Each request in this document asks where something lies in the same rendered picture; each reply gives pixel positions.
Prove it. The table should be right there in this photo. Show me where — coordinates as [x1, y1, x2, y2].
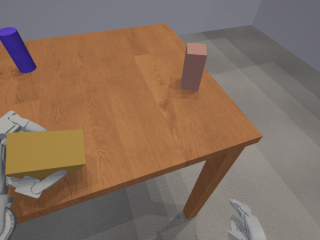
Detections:
[0, 23, 263, 225]

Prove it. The sponge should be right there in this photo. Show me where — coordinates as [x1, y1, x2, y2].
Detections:
[5, 129, 86, 180]

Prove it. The robot left forearm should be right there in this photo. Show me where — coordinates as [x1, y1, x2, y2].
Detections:
[0, 194, 17, 240]

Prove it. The right robot hand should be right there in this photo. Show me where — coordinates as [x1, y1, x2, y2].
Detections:
[228, 198, 268, 240]

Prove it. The left robot hand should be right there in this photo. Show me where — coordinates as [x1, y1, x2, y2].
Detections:
[0, 110, 68, 199]

